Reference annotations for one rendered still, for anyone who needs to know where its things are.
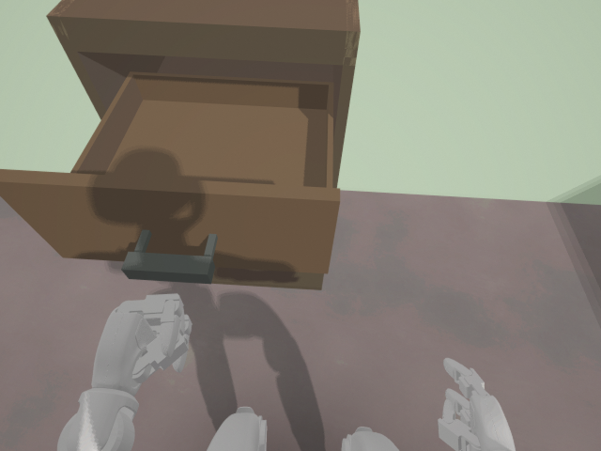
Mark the handle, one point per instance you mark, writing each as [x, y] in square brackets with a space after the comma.
[167, 267]

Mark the cabinet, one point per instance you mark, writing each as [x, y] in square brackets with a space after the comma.
[302, 40]

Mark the left robot thigh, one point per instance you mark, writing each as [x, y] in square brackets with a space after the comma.
[243, 431]

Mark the robot left forearm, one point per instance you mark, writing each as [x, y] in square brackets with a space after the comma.
[102, 423]

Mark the drawer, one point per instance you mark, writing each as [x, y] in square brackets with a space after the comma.
[185, 156]

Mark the right robot thigh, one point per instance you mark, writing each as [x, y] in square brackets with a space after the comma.
[367, 441]

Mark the robot thigh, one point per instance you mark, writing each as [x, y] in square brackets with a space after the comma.
[367, 441]
[243, 431]

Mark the right robot hand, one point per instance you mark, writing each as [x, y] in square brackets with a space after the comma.
[482, 425]

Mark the left robot hand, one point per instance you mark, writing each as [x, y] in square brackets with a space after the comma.
[156, 324]

